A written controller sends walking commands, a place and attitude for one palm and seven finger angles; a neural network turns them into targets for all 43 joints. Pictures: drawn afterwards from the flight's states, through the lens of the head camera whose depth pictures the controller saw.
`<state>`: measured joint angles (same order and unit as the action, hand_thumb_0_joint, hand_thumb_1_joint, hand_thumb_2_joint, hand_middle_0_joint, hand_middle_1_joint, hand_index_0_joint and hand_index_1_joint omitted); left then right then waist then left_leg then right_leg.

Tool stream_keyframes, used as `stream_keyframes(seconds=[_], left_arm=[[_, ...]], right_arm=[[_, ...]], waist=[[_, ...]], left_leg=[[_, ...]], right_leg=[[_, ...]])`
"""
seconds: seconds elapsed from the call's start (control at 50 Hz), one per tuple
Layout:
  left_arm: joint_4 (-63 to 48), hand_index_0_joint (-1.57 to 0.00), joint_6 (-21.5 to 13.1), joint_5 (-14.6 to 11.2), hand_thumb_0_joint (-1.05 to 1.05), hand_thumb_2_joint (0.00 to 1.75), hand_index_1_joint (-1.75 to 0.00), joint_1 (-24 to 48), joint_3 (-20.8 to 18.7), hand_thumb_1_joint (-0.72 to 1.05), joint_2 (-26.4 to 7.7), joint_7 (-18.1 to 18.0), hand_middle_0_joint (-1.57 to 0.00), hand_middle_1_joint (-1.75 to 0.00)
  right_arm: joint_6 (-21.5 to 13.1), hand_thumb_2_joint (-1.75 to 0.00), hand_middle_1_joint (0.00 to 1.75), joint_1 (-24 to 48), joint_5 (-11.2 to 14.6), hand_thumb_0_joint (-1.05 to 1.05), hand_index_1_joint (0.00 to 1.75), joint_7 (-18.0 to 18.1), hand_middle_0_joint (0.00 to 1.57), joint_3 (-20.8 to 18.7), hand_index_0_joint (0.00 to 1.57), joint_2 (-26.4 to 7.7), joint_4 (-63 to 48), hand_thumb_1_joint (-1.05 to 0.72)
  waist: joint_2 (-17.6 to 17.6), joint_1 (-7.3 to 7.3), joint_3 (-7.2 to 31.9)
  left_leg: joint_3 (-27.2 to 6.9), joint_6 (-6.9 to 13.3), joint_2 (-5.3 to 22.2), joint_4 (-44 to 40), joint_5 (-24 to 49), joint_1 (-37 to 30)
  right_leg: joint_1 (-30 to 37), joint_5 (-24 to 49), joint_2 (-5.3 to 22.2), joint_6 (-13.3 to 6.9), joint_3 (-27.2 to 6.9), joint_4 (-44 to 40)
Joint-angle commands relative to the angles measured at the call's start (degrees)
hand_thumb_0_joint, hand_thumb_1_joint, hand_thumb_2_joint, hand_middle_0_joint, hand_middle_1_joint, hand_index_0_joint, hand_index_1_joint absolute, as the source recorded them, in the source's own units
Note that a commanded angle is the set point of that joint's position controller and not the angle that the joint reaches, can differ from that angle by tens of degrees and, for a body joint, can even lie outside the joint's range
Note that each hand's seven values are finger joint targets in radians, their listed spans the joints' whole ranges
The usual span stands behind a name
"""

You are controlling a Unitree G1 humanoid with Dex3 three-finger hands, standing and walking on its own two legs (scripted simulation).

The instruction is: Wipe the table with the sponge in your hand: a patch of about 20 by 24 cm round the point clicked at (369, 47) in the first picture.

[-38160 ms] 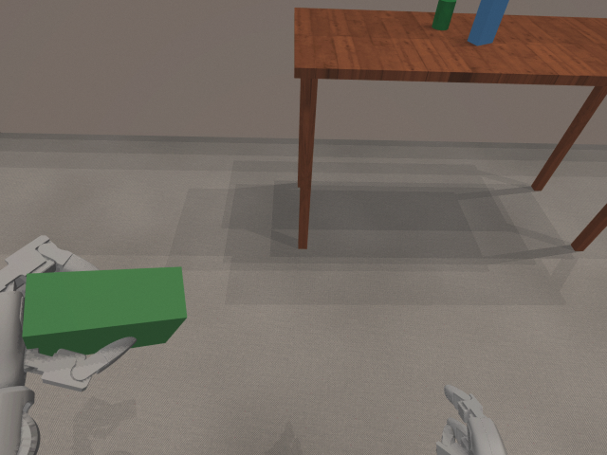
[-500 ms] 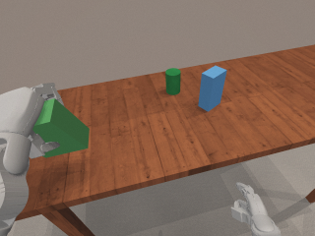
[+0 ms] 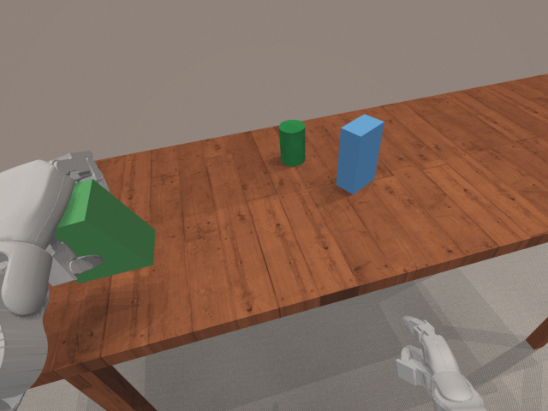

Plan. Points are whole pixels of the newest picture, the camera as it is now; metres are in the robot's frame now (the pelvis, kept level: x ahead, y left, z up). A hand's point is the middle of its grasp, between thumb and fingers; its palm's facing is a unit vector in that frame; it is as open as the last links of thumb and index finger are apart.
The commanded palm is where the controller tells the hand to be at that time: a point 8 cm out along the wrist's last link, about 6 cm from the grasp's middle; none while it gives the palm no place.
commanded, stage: bring the sponge back beside the body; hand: left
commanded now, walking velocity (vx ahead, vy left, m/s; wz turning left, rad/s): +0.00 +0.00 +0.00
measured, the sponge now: (97, 243) +0.23 +0.27 +0.18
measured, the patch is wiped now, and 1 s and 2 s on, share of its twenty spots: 0.90 0.90 0.90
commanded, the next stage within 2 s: step back with the hand held close in 1.28 s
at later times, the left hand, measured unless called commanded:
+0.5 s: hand (78, 231) +0.21 +0.27 +0.22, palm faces +0.30 -0.12 -0.95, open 9.6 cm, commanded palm +0.15 +0.27 +0.29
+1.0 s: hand (71, 243) +0.20 +0.27 +0.21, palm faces +0.29 -0.14 -0.95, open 9.6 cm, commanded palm +0.14 +0.28 +0.28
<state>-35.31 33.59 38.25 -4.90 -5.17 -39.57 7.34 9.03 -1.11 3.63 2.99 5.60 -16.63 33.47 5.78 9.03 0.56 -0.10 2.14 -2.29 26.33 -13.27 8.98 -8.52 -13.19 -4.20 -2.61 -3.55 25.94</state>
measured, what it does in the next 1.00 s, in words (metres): stands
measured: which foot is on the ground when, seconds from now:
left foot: down 0.00-1.00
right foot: down 0.00-1.00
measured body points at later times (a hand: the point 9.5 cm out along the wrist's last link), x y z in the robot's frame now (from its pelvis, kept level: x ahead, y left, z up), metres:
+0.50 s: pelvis +0.00 -0.01 +0.00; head -0.03 -0.05 +0.45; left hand +0.19 +0.27 +0.27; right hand +0.26 -0.19 -0.07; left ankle +0.01 +0.10 -0.74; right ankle +0.01 -0.10 -0.74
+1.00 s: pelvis +0.00 +0.00 +0.00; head -0.03 -0.04 +0.45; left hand +0.18 +0.28 +0.26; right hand +0.26 -0.18 -0.07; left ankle +0.01 +0.10 -0.74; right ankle +0.01 -0.10 -0.74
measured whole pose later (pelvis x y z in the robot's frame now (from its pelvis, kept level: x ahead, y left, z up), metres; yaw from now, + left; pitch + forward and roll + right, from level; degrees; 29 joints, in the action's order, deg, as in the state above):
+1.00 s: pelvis +0.00 +0.00 +0.00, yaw +0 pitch -5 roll +0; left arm -37.5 31.2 39.3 -10.9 -5.1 -38.8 7.2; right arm 8.5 -1.5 2.9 3.4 5.2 -16.1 33.8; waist 5.9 9.3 0.4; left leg -0.3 2.1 -2.1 27.2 -13.8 8.5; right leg -7.8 -13.5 -4.4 -2.7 -3.4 26.3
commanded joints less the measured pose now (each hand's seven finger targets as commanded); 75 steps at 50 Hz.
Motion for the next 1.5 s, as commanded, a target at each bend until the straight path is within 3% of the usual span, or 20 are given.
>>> stream_keyframes(seconds=[0.0,0.14,0.48,0.52,0.6,0.62,0.68,0.74,1.0,1.04,1.18,1.24,1.28,1.34,1.36,1.38,1.4,1.42,1.44,1.48], left_arm=[[-7.45,-1.20,-1.22,2.62,0.00,1.30,-1.60,12.80,-9.76,0.10,-13.94,-2.35,-1.20,-1.60],[-9.37,-1.20,-1.63,3.54,0.00,1.30,-1.60,16.08,-9.34,0.10,-14.46,-2.09,-1.20,-1.60],[-7.16,-1.20,-2.37,3.24,0.00,1.30,-1.60,7.81,-10.05,0.10,-13.24,-1.97,-1.20,-1.60],[-10.32,-1.20,-2.47,2.84,0.00,1.30,-1.60,8.44,-11.38,0.10,-14.63,-1.93,-1.20,-1.60],[-9.40,-1.20,-2.83,3.02,0.00,1.30,-1.60,6.39,-10.60,0.10,-13.68,-1.89,-1.20,-1.60],[-12.37,-1.20,-2.67,2.85,0.00,1.30,-1.60,7.43,-11.45,0.10,-14.67,-1.98,-1.20,-1.60],[-8.10,-1.20,-2.65,3.23,0.00,1.30,-1.60,5.76,-9.63,0.10,-12.58,-1.97,-1.20,-1.60],[-13.23,-1.20,-3.16,3.81,0.00,1.30,-1.60,9.48,-10.68,0.10,-14.57,-2.48,-1.20,-1.60],[-9.63,-1.20,-3.13,3.22,0.00,1.30,-1.60,4.91,-9.58,0.10,-11.85,-2.93,-1.20,-1.60],[-13.51,-1.20,-3.22,3.66,0.00,1.30,-1.60,7.61,-10.87,0.10,-13.60,-3.30,-1.20,-1.60],[-10.25,-1.20,-2.59,3.28,0.00,1.30,-1.60,5.13,-8.86,0.10,-10.94,-3.24,-1.20,-1.60],[-14.39,-1.20,-2.82,3.78,0.00,1.30,-1.60,8.40,-10.25,0.10,-13.04,-3.63,-1.20,-1.60],[-10.77,-1.20,-2.46,3.44,0.00,1.30,-1.60,5.10,-9.12,0.10,-11.18,-3.53,-1.20,-1.60],[-14.23,-1.20,-2.51,3.48,0.00,1.30,-1.60,7.70,-10.12,0.10,-12.64,-3.62,-1.20,-1.60],[-10.63,-1.20,-2.27,3.40,0.00,1.30,-1.60,5.50,-9.62,0.10,-11.53,-3.71,-1.20,-1.60],[5.24,-1.20,-0.68,4.44,0.00,1.30,-1.60,3.64,-3.48,0.10,-5.25,-3.34,-1.20,-1.60],[-11.50,-1.20,-16.13,-40.60,0.00,1.30,-1.60,15.76,-19.27,0.10,0.39,-8.36,-1.20,-1.60],[-5.85,-1.20,-22.19,-39.31,0.00,1.30,-1.60,11.15,-21.31,0.10,-6.01,-10.86,-1.20,-1.60],[-6.54,-1.20,-26.18,-41.57,0.00,1.30,-1.60,3.40,-22.43,0.10,-2.50,-12.25,-1.20,-1.60],[-14.58,-1.20,-31.77,-43.00,0.00,1.30,-1.60,-1.12,-24.62,0.10,-2.46,-13.91,-1.20,-1.60]], right_arm=[[-3.87,-0.90,0.30,16.17,0.12,0.00,0.30,0.36,0.20,-2.24,0.20,-4.66,-12.45,-0.90],[-5.16,-0.90,0.30,16.74,0.00,0.00,0.30,0.76,0.20,-1.99,0.20,-4.36,-12.97,-0.90],[-4.40,-0.90,0.30,15.66,-0.37,0.00,0.30,0.27,0.20,-2.21,0.20,-4.50,-12.53,-0.90],[-4.89,-0.90,0.30,17.94,-0.04,0.00,0.30,0.14,0.20,-2.30,0.20,-4.34,-13.08,-0.90],[-4.42,-0.90,0.30,16.00,-0.49,0.00,0.30,0.24,0.20,-2.40,0.20,-4.49,-12.66,-0.90],[-5.05,-0.90,0.30,18.14,-0.11,0.00,0.30,0.11,0.20,-2.34,0.20,-4.34,-13.24,-0.90],[-4.67,-0.90,0.30,15.63,-0.55,0.00,0.30,0.37,0.20,-2.33,0.20,-4.35,-12.29,-0.90],[-5.09,-0.90,0.30,16.58,-0.62,0.00,0.30,0.48,0.20,-2.28,0.20,-4.10,-13.32,-0.90],[-4.51,-0.90,0.30,15.71,-0.59,0.00,0.30,0.47,0.20,-2.46,0.20,-4.39,-12.58,-0.90],[-5.04,-0.90,0.30,16.31,-0.61,0.00,0.30,0.30,0.20,-2.34,0.20,-4.19,-13.33,-0.90],[-4.55,-0.90,0.30,15.59,-0.38,0.00,0.30,0.29,0.20,-2.42,0.20,-4.35,-12.48,-0.90],[-5.17,-0.90,0.30,16.36,-0.52,0.00,0.30,0.41,0.20,-2.42,0.20,-4.15,-13.39,-0.90],[-4.69,-0.90,0.30,15.54,-0.47,0.00,0.30,0.22,0.20,-2.43,0.20,-4.30,-12.58,-0.90],[-4.91,-0.90,0.30,16.44,-0.37,0.00,0.30,0.16,0.20,-2.35,0.20,-4.20,-13.48,-0.90],[-4.81,-0.90,0.30,15.79,-0.44,0.00,0.30,0.19,0.20,-2.43,0.20,-4.15,-12.65,-0.90],[-4.15,-0.90,0.30,13.67,-0.24,0.00,0.30,0.80,0.20,-2.06,0.20,-5.04,-10.60,-0.90],[-4.52,-0.90,0.30,3.95,0.92,0.00,0.30,0.08,0.20,-4.17,0.20,-4.33,-19.71,-0.90],[-5.60,-0.90,0.30,3.24,-0.99,0.00,0.30,0.29,0.20,-1.60,0.20,-3.83,-15.68,-0.90],[-5.32,-0.90,0.30,-1.77,-0.84,0.00,0.30,1.19,0.20,-3.10,0.20,-3.65,-15.08,-0.90],[-4.89,-0.90,0.30,-2.77,-1.56,0.00,0.30,1.20,0.20,-3.92,0.20,-3.72,-13.69,-0.90]], waist=[[-1.38,0.72,9.18],[-0.90,0.77,10.95],[-2.80,0.97,9.02],[-1.84,0.48,9.61],[-2.14,1.05,9.42],[-0.72,0.44,10.15],[-1.94,0.64,7.24],[0.26,1.15,10.42],[-1.61,1.06,7.24],[-0.68,1.58,11.05],[-1.32,0.81,7.09],[0.89,1.48,10.91],[-0.44,1.13,8.11],[0.07,1.39,10.25],[-0.42,0.98,8.18],[-4.40,-1.20,1.08],[-10.24,-9.14,-2.69],[-14.11,-8.19,1.14],[-16.55,-8.16,3.86],[-11.70,-8.83,10.09]], left_leg=[[-3.10,-0.38,0.44,-2.63,10.39,-2.13],[-3.66,-0.20,0.15,-2.53,9.78,-2.30],[-2.86,-0.26,0.21,-1.51,11.11,-1.89],[-3.24,-0.31,0.08,-1.46,10.32,-2.41],[-2.80,-0.15,0.06,-1.00,11.69,-2.17],[-3.36,-0.26,0.03,-1.23,11.09,-2.70],[-2.75,-0.29,0.19,-1.03,10.53,-1.79],[-3.22,-0.15,0.10,-1.35,10.73,-2.42],[-3.15,-0.37,0.74,-2.72,9.78,-2.07],[-3.57,-0.27,0.60,-2.55,11.12,-2.50],[-3.45,-0.57,1.05,-3.43,9.75,-2.28],[-3.66,-0.32,0.72,-3.03,10.75,-2.64],[-3.67,-0.61,1.01,-3.48,11.15,-2.28],[-3.68,-0.39,0.90,-3.19,11.36,-2.57],[-3.56,-0.59,1.02,-3.27,11.45,-2.25],[-2.64,-0.85,1.32,-3.74,8.21,-0.38],[-4.66,0.87,1.83,2.46,-4.40,-1.16],[-5.17,1.53,0.77,4.71,-6.57,-2.83],[-5.59,1.33,1.66,8.01,-3.85,-4.32],[-4.87,0.72,4.10,9.09,3.31,-5.45]], right_leg=[[1.01,3.39,1.93,-1.78,-4.34,-5.40],[1.88,1.82,2.05,-1.85,-4.83,-5.09],[1.06,4.13,2.04,-1.55,-4.90,-5.30],[1.36,2.84,1.51,-1.94,-7.46,-5.62],[1.34,5.30,2.22,-1.43,-5.07,-5.14],[1.80,4.08,1.52,-1.94,-7.40,-5.23],[-0.13,3.06,2.27,-1.37,-5.12,-5.88],[1.66,2.53,2.23,-1.74,-5.08,-4.81],[0.55,2.32,1.67,-1.70,-4.14,-5.61],[2.72,3.43,1.62,-1.98,-4.38,-4.43],[0.67,2.04,1.34,-1.81,-3.65,-5.49],[2.81,3.02,1.34,-2.11,-4.22,-4.26],[1.68,3.82,1.20,-2.08,-3.47,-4.84],[2.78,4.01,1.31,-2.04,-3.97,-4.36],[1.71,3.88,1.13,-2.07,-3.53,-4.73],[-2.96,0.49,1.08,-1.73,-2.17,-6.49],[-15.28,-0.21,3.34,-0.64,-8.66,-12.51],[-16.03,-4.40,5.06,-1.94,-11.74,-12.92],[-17.07,-3.08,9.22,-2.19,-11.61,-12.64],[-14.08,8.00,12.90,-2.31,-10.41,-8.10]])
